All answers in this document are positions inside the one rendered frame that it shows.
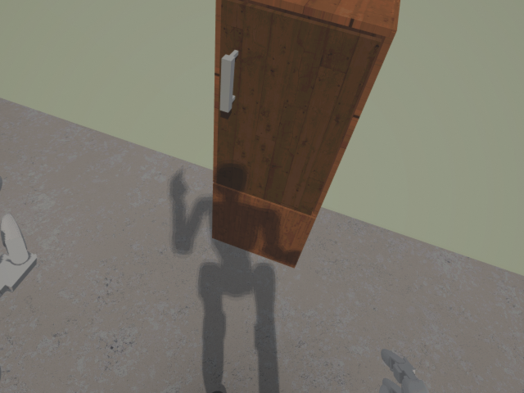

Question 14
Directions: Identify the handle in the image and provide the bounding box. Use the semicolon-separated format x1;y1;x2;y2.
220;50;238;113

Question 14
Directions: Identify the robot left hand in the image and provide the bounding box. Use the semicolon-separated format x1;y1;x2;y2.
0;176;37;297

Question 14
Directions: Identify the cupboard door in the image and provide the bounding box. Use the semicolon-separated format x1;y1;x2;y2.
216;0;382;215

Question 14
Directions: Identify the robot right hand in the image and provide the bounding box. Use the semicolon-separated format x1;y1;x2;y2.
379;349;429;393

